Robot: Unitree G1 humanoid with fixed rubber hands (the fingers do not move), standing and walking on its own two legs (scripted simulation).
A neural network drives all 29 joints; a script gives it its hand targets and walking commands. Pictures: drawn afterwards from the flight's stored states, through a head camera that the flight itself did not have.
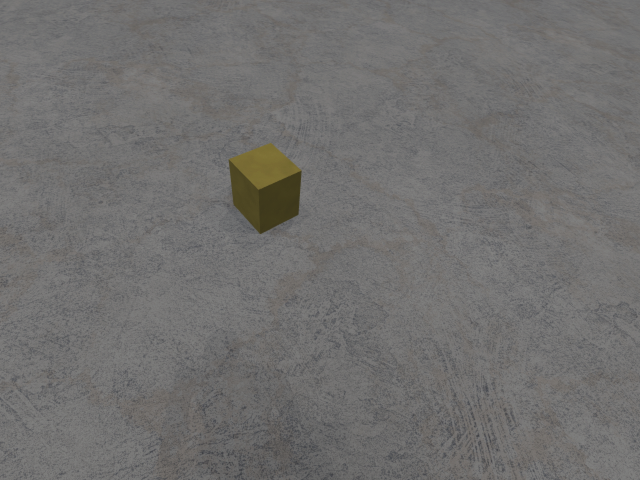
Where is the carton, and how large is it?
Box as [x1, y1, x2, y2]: [229, 143, 301, 233]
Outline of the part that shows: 271,143 229,159 233,203 260,233 298,213 301,170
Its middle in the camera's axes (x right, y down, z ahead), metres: -0.23 -0.23 +1.62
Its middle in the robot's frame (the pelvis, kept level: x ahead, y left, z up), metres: +1.29 +0.20 -0.65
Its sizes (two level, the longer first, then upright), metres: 0.210 0.200 0.250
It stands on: the floor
